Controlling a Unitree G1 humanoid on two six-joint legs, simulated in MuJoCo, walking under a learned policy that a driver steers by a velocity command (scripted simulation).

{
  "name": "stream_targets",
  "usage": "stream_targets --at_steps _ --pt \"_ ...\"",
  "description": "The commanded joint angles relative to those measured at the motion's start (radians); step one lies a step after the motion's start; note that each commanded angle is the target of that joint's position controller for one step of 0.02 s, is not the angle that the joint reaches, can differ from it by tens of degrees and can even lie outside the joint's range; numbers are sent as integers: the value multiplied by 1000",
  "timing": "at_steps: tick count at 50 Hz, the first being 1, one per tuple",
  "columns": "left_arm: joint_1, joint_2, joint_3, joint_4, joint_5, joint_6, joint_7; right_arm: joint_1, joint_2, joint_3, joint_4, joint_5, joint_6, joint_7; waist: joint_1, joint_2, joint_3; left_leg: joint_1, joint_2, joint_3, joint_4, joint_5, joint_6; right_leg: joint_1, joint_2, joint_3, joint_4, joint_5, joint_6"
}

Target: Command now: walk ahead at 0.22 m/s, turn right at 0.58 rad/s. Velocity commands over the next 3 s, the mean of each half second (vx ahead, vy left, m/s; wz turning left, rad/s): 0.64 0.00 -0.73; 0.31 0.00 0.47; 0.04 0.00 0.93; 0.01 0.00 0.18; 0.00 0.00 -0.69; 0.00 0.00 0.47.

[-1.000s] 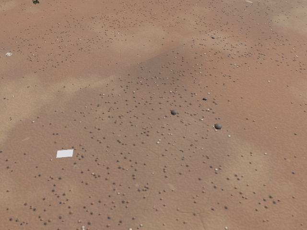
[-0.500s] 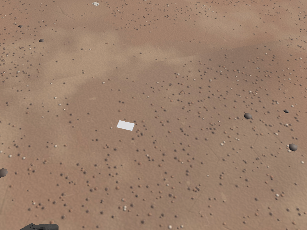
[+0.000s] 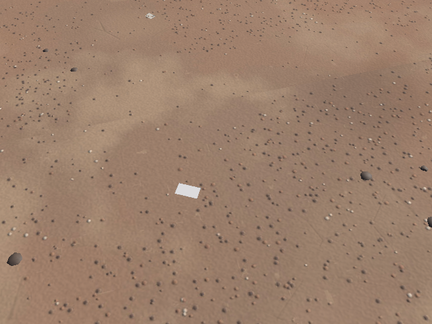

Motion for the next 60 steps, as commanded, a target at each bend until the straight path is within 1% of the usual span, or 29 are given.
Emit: stream_targets --at_steps 1,2,3,5,7,15,20,22,24,26,27,28,29,30,31,32,35,38,44,47,50,51,52,53,54,55,56,57,60 --pt "-101 143 46 -108 -14 0 21 217 -140 -56 -4 5 -35 3 -129 -64 -184 374 132 -63 -210 19 108 -229 -73 200 -35 -450 -79" --pt "-128 50 22 -145 -10 -15 14 280 -233 -79 9 -12 -38 6 -149 208 -150 447 368 -392 -315 -341 206 -496 53 -26 268 -425 -31" --pt "-165 91 28 -177 -5 -39 8 201 -241 -76 -12 -51 -61 13 -124 232 -39 308 479 -550 -377 -430 271 -591 -44 -5 424 -308 -26" --pt "-83 137 46 -126 6 -51 -10 87 -140 -47 -42 -25 -92 -6 -65 165 2 305 385 -358 -377 -298 202 -608 -84 -25 560 -145 -9" --pt "-45 111 41 -107 12 -58 -24 117 -116 -35 -29 -13 -106 -9 -74 147 0 311 337 -205 -373 -143 166 -627 -112 -60 687 -47 11" --pt "-133 82 18 -164 -6 -60 -54 250 -135 -31 42 -43 -121 10 -118 107 116 268 331 99 -419 82 173 -701 -160 -100 679 165 38" --pt "-257 36 -16 -206 -13 -71 -98 288 -154 -33 95 -30 -106 12 -145 65 193 335 353 260 -445 230 154 -658 -187 -215 465 166 -33" --pt "-285 1 -34 -224 -15 -83 -108 320 -153 -26 125 -18 -98 18 -128 46 204 303 366 292 -446 495 175 -505 -141 -259 339 86 -87" --pt "-241 51 -12 -236 -4 -86 -104 328 -226 -35 149 -4 -88 18 -43 133 126 332 386 304 -288 1182 198 -273 -22 -338 268 -57 -136" --pt "140 191 60 -157 2 -80 -78 315 -254 -28 176 8 -82 12 192 138 -103 172 358 295 157 1410 158 315 21 -291 71 147 -199" --pt "268 262 73 -110 26 -65 -50 348 -140 6 144 -19 -100 15 170 -16 -272 -157 241 229 523 494 105 750 -210 -4 194 331 -208" --pt "290 301 64 -125 65 -75 -40 479 -54 38 151 15 -126 33 101 -243 -613 -320 35 -3 928 -221 63 938 -546 535 25 292 -375" --pt "280 206 41 -125 83 -84 -49 292 -217 -16 143 51 -137 26 180 -35 -587 -298 53 -128 961 -164 58 769 -491 421 -75 404 -302" --pt "219 191 31 -88 78 -96 -52 213 -177 -15 90 67 -129 16 115 -86 -356 -366 90 -62 919 -109 47 589 -471 218 -77 548 -267" --pt "155 163 26 -65 57 -109 -54 206 -123 -3 98 40 -116 3 55 -34 -222 -368 150 -22 838 -58 36 427 -421 87 -91 591 -232" --pt "84 109 15 -62 47 -118 -55 237 -113 -11 122 15 -92 -3 5 -79 -160 -315 182 -7 792 -6 28 301 -376 -32 -117 588 -210" --pt "-50 59 9 -62 58 -147 -55 330 -55 -15 161 28 -27 -2 -82 -84 -102 -185 196 33 753 85 18 109 -345 -205 -236 625 -183" --pt "-135 56 11 -54 60 -148 -30 271 -51 -24 112 13 1 -6 -117 -112 -28 -255 193 64 633 193 12 70 -303 -340 -292 607 -179" --pt "-143 119 28 -37 28 -90 4 126 -51 -17 27 -6 10 54 -60 -47 -29 -274 176 160 271 398 39 252 -326 -450 -223 597 -182" --pt "-157 147 40 -39 8 -52 -1 103 -96 -34 -21 1 26 78 -61 -55 -31 -275 153 214 225 276 76 330 -367 -461 -129 690 -160" --pt "-175 150 48 -45 -17 -23 -13 209 -154 -69 -34 9 34 67 -119 -58 -84 -126 57 274 144 164 147 339 -353 -481 141 853 -106" --pt "-184 142 45 -44 -28 -18 -19 323 -192 -91 -17 6 24 49 -190 13 -121 48 31 220 -3 337 203 245 -301 -481 360 731 -54" --pt "-160 70 28 -74 6 -29 -27 299 -292 -114 -38 8 8 24 -127 263 -93 177 167 -77 -31 960 291 -4 -139 -448 624 -15 16" --pt "-127 62 23 -116 40 -41 -29 265 -332 -114 -72 -34 -8 34 -56 348 -242 356 321 -561 -119 857 523 -286 87 -266 930 -521 72" --pt "-137 122 27 -100 41 -59 -33 222 -305 -103 -108 -38 -38 54 -82 160 -344 379 386 -644 -220 602 517 -323 45 -45 961 -485 49" --pt "-202 120 26 -114 25 -70 -33 174 -268 -94 -116 -17 -54 54 -70 80 -257 322 364 -572 -242 458 466 -354 20 -25 918 -406 22" --pt "-224 112 27 -103 36 -71 -23 123 -223 -83 -119 11 -54 48 -37 -27 -160 227 314 -476 -242 384 401 -358 -19 -27 825 -335 14" --pt "-233 123 32 -100 48 -65 -14 79 -191 -73 -130 24 -48 32 -17 -34 -134 149 283 -407 -233 394 363 -320 -44 -22 726 -284 13" --pt "-228 76 25 -72 42 -53 -20 58 -192 -77 -158 1 -19 -4 -10 17 -157 100 179 -299 -206 516 307 -213 -9 -53 519 -202 49"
